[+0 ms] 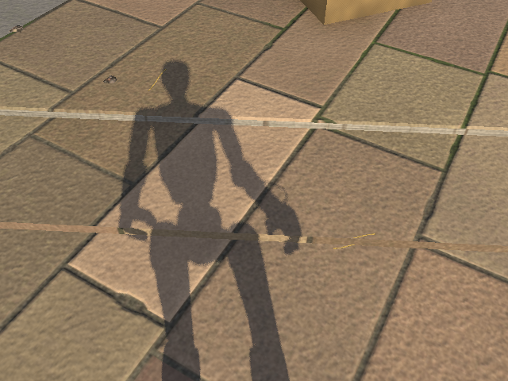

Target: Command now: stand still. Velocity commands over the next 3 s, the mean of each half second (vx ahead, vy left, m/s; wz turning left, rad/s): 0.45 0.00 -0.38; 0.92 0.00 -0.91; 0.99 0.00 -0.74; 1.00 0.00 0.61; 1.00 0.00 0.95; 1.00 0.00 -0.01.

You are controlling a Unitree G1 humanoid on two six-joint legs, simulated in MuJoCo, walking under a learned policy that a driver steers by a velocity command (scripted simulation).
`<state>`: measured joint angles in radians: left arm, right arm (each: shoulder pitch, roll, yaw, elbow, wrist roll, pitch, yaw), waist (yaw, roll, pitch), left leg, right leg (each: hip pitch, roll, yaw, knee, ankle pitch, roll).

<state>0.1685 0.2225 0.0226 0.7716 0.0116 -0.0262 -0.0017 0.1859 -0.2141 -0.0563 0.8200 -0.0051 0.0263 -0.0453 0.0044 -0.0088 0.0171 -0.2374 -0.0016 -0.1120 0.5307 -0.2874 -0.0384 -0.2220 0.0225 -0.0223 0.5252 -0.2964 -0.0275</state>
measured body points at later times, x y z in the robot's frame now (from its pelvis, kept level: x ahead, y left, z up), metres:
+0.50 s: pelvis +0.10 +0.04 +0.01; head +0.11 +0.05 +0.46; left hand +0.30 +0.28 -0.11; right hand +0.09 -0.25 -0.10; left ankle +0.06 +0.17 -0.73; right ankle +0.07 -0.09 -0.64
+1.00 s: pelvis +0.40 -0.15 +0.01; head +0.44 -0.16 +0.45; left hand +0.63 +0.03 -0.13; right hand +0.39 -0.46 -0.07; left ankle +0.53 -0.04 -0.63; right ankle +0.37 -0.17 -0.72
